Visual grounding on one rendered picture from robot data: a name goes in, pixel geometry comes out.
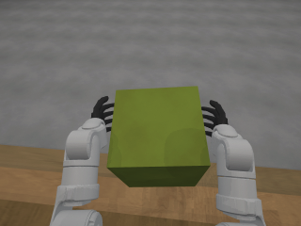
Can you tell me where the robot left forearm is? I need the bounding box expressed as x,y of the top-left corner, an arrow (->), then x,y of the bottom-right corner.
49,118 -> 108,226

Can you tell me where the robot left upper arm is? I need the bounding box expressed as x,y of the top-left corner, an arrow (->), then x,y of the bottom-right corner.
51,209 -> 103,226

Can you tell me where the carton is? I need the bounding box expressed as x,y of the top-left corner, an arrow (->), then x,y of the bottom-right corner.
106,86 -> 211,187

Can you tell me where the right robot hand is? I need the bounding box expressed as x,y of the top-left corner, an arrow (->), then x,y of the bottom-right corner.
201,100 -> 229,137

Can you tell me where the left robot hand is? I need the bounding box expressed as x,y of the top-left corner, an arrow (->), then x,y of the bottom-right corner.
91,96 -> 115,132

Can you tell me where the robot right forearm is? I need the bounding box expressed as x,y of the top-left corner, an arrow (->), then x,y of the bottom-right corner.
210,124 -> 266,226

